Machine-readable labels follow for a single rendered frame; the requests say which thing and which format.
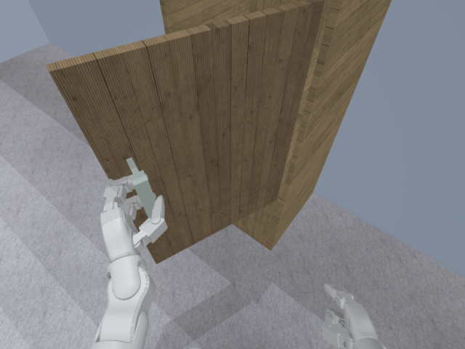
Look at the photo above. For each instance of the left robot forearm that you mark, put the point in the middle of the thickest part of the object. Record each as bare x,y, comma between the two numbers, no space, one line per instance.
130,293

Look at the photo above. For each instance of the left robot hand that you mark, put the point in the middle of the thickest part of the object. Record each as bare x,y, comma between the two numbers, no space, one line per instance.
117,217

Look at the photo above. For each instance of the handle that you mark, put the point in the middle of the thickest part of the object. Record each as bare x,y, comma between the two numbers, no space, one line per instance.
142,187

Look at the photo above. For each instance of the cupboard door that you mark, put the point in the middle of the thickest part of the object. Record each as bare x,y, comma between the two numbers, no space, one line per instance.
208,113

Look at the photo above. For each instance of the right robot hand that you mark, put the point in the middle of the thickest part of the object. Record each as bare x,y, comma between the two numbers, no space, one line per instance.
342,330

